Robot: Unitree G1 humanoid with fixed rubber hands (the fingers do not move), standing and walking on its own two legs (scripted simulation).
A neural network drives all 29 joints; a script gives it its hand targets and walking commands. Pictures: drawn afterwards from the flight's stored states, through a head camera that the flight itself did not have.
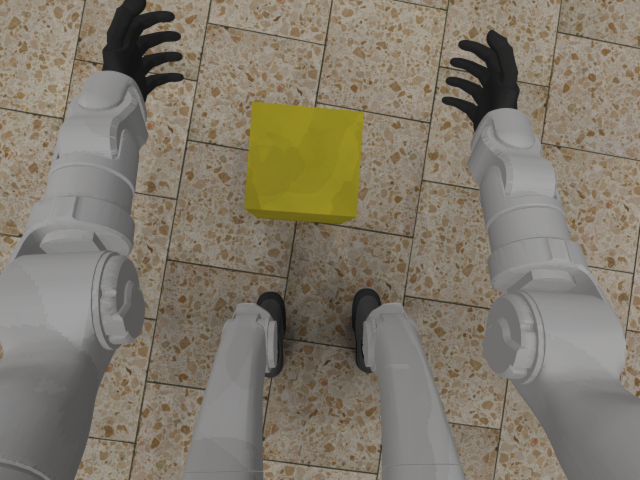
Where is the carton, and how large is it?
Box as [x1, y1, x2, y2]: [244, 102, 363, 223]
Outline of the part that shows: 252,102 244,208 255,216 263,218 342,223 355,217 357,204 363,112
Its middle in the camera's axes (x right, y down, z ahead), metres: -0.03 -0.14 +0.84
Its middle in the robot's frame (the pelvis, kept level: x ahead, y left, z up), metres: +0.51 +0.02 -0.52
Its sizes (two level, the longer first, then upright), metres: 0.210 0.200 0.250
